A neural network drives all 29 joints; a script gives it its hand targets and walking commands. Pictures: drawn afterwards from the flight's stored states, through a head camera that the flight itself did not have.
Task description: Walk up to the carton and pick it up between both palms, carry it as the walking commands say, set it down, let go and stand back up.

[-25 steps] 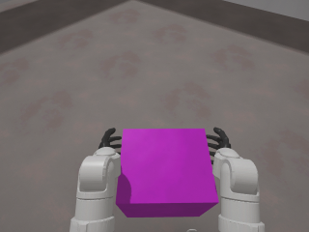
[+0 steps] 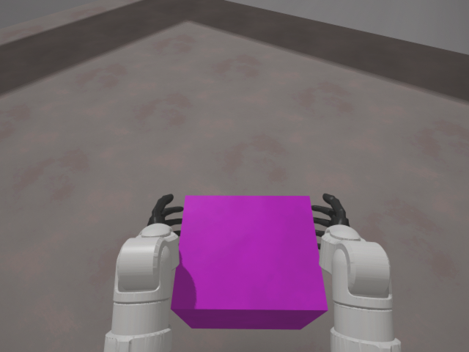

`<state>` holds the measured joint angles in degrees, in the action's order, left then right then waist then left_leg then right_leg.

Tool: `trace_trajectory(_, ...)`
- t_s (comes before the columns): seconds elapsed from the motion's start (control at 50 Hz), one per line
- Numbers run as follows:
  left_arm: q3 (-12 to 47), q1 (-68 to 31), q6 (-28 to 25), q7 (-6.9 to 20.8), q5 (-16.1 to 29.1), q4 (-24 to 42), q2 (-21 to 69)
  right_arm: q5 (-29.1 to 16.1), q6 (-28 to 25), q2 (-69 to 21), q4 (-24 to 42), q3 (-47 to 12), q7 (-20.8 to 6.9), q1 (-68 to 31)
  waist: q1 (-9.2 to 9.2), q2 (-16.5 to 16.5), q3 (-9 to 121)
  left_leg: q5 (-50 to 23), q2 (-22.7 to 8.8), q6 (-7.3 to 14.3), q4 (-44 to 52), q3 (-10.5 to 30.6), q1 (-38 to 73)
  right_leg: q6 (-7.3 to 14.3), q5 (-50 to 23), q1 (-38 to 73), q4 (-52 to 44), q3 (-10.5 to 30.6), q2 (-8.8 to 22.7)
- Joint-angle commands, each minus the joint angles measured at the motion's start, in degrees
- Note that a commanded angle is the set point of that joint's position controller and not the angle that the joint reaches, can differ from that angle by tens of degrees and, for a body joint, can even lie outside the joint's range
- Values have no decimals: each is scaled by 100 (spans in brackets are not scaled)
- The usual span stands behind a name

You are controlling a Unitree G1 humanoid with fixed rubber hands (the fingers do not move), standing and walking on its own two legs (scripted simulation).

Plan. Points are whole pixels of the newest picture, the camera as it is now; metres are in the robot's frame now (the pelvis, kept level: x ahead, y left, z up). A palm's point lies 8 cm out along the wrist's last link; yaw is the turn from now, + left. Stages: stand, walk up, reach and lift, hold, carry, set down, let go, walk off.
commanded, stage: carry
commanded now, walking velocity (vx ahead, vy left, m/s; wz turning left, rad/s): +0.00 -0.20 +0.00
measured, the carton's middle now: (246, 266) +0.28 -0.01 +0.00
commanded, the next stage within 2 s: none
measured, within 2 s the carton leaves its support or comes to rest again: neither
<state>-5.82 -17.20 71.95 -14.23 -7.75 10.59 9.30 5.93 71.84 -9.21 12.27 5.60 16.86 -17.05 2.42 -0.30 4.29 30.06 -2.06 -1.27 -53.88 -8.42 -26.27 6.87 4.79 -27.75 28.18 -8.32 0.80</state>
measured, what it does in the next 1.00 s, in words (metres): steps to the right: left foot, then right foot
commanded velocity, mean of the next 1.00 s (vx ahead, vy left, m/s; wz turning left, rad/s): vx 0.00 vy -0.12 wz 0.00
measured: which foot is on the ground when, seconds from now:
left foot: up 0.00-0.08, down 0.10-0.42, up 0.44-0.68, down 0.70-1.00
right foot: down 0.00-0.12, up 0.14-0.40, down 0.42-0.72, up 0.74-0.88, down 0.90-1.00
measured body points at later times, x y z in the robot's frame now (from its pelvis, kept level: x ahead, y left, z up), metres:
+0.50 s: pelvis -0.07 -0.15 +0.00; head -0.06 -0.18 +0.45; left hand +0.23 -0.02 +0.07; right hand +0.23 -0.31 +0.06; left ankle -0.07 +0.02 -0.71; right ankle -0.01 -0.27 -0.73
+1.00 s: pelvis -0.14 -0.27 +0.00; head -0.16 -0.28 +0.45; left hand +0.14 -0.12 +0.09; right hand +0.16 -0.41 +0.08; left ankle -0.12 -0.11 -0.73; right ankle -0.08 -0.38 -0.73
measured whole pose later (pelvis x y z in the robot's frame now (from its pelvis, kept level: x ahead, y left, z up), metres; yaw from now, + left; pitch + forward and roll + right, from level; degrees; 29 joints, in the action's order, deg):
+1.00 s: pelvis -0.14 -0.27 +0.00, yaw +0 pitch +2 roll +0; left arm -4.5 -16.5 73.1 -19.3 -4.7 10.9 9.1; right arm 9.9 70.1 -9.5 8.5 7.5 10.9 -18.0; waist -1.4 1.6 5.3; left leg 15.7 -7.7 -3.5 -33.4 -7.2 -20.1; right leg 0.9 11.6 -23.2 32.9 -5.6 2.8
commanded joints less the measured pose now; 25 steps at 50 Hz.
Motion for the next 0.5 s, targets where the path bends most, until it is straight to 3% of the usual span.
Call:
trace_trajectory(0.0, 3703, -3314, -179, 2273, 2521, 925, 5907, -2716, -75, -6152, 214, -3777, -2644, -3243, -262, -888, 2326, -62, 290, 344, 2127, -285, 1203, -455, 1398, 1552, -1900, 1180, 963)
trace_trajectory(0.02, 3737, -3218, -153, 2260, 2506, 820, 5851, -2687, -26, -6220, -142, -3685, -2661, -2907, -179, -653, 2306, -281, 146, 408, 3031, -484, 1956, -817, 1237, 1394, -1895, 763, 732)
trace_trajectory(0.04, 3820, -3406, -179, 2249, 2554, 978, 5816, -2623, -70, -6252, -192, -3631, -2684, -2769, -114, -187, 2430, -877, -415, 471, 3600, 34, 2689, -1161, 955, 925, -1456, 418, 529)
trace_trajectory(0.06, 3944, -3520, -186, 2247, 2600, 973, 5862, -2553, -86, -6198, -229, -3555, -2700, -2575, -10, 1207, 2326, -721, -1809, 753, 3959, 1745, 3184, -1340, 692, -46, -188, 249, 179)
trace_trajectory(0.08, 4038, -3594, -215, 2237, 2662, 1181, 5862, -2624, -135, -6242, -33, -3608, -2759, -2862, -167, 1951, 1951, -1807, -2808, 1011, 3467, 2533, 3012, -1124, 1755, -1002, 984, 427, 92)
trace_trajectory(0.1, 4028, -3817, -152, 2278, 2716, 1180, 5884, -2540, -189, -6311, -127, -3624, -2745, -2843, -149, 1850, 1621, -2047, -3035, 1384, 3421, 2500, 2420, -1084, 1958, -1241, 2126, 1184, 507)
trace_trajectory(0.12, 4060, -3826, -182, 2253, 2680, 1171, 6002, -2612, -204, -6265, 195, -3699, -2773, -3216, -133, 1102, 1434, -2047, -2581, 1173, 3492, 1794, 2061, -1002, 1520, -1150, 2532, 1195, 463)
trace_trajectory(0.14, 4031, -4059, -186, 2234, 2789, 1204, 6023, -2702, -160, -6175, 267, -3655, -2746, -3375, -118, 774, 1456, -2413, -2414, 996, 3495, 1612, 2172, -945, 1296, -1307, 2753, 991, 192)
trace_trajectory(0.16, 4008, -3956, -178, 2243, 2774, 1173, 5967, -2731, -148, -6118, 312, -3671, -2765, -3507, -164, 623, 1319, -2669, -2187, 806, 3337, 1019, 2004, -973, 1076, -1228, 2762, 947, 282)
trace_trajectory(0.18, 3948, -3848, -156, 2266, 2785, 1042, 6003, -2622, -117, -6109, 102, -3599, -2739, -3363, -159, 543, 1270, -3121, -1971, 633, 3163, 740, 1954, -994, 1145, -1063, 2470, 733, 214)
trace_trajectory(0.2, 4065, -3894, -160, 2255, 2873, 1005, 5957, -2526, -112, -6025, -125, -3514, -2713, -3000, -159, 863, 1446, -3773, -1793, 545, 2992, 706, 2102, -992, 1345, -949, 2145, 566, 53)
trace_trajectory(0.22, 4068, -3980, -171, 2289, 2920, 1161, 5938, -2476, -151, -6068, 24, -3529, -2683, -3007, -140, 804, 1539, -4303, -1826, 569, 2822, 743, 2071, -1012, 1591, -587, 1965, 411, 10)
trace_trajectory(0.24, 4006, -3627, -143, 2313, 2893, 787, 5935, -2453, -149, -5910, 69, -3512, -2631, -2989, -154, 1117, 1546, -4470, -1758, 479, 2719, 549, 1906, -1007, 1694, -257, 1705, 270, -20)
trace_trajectory(0.26, 4041, -3642, -120, 2325, 2930, 717, 6000, -2430, -180, -5937, 199, -3489, -2603, -3094, -122, 1469, 1682, -4884, -1689, 442, 2676, 606, 1954, -944, 1640, -40, 1369, 171, -128)
trace_trajectory(0.28, 3980, -3428, -82, 2343, 2888, 393, 6020, -2420, -179, -5840, 232, -3456, -2585, -3173, -114, 1704, 1747, -4324, -1623, 391, 2664, 420, 1788, -960, 1423, 188, 1259, 35, -94)
trace_trajectory(0.3, 4036, -3526, -57, 2324, 2916, 395, 6020, -2261, -165, -5750, 56, -3309, -2578, -2936, -134, 1770, 1623, -4427, -1466, 306, 2530, 294, 1845, -951, 1068, 302, 599, -88, -196)
trace_trajectory(0.32, 4058, -3500, -100, 2301, 2888, 517, 5900, -2221, -165, -5781, -208, -3309, -2601, -2629, -190, 1700, 1714, -4051, -1371, 34, 2191, -37, 1797, -904, 537, 704, -73, 17, -61)
trace_trajectory(0.36, 3991, -3691, -51, 2341, 2959, 524, 5942, -2092, -122, -5881, -459, -3237, -2587, -2348, -134, 684, 2009, -2817, -971, -243, 1589, -103, 1156, -864, -876, 1711, -611, 618, 519)
trace_trajectory(0.38, 4045, -3674, -57, 2380, 2975, 577, 5989, -2177, -173, -5835, 2, -3381, -2599, -2813, -145, -162, 1967, -1229, -632, -344, 1095, -209, 123, -721, -1718, 2310, -570, 1432, 1195)
trace_trajectory(0.4, 3810, -3554, -47, 2408, 2876, 495, 5899, -2166, -169, -5886, 15, -3544, -2551, -2949, -176, -1563, 1948, 631, -247, -409, 117, -254, -651, -444, -2838, 2546, -423, 2053, 1884)
trace_trajectory(0.42, 3698, -3472, -129, 2407, 2772, 547, 5847, -2373, -160, -6148, 85, -3666, -2573, -3298, -252, -1857, 2089, 907, -211, -301, 268, 23, -495, 17, -2677, 2378, -226, 1633, 1703)
trace_trajectory(0.44, 3636, -3475, -126, 2367, 2679, 464, 5978, -2459, -148, -6130, 195, -3761, -2597, -3617, -274, -1578, 1940, 688, -6, -289, 54, -49, -349, 56, -2551, 2020, -190, 1566, 1415)
trace_trajectory(0.46, 3526, -3178, -159, 2335, 2598, 494, 5869, -2598, -164, -6187, 124, -3897, -2610, -3346, -262, -1714, 2095, 572, -251, -218, -325, 198, -440, -74, -2066, 2240, -266, 1528, 1327)
trace_trajectory(0.48, 3452, -3026, -241, 2334, 2560, 680, 5938, -2764, -228, -6159, 612, -4125, -2618, -3653, -266, -1697, 2318, 481, -204, -212, -335, 138, -486, -54, -2049, 2360, -164, 1477, 1344)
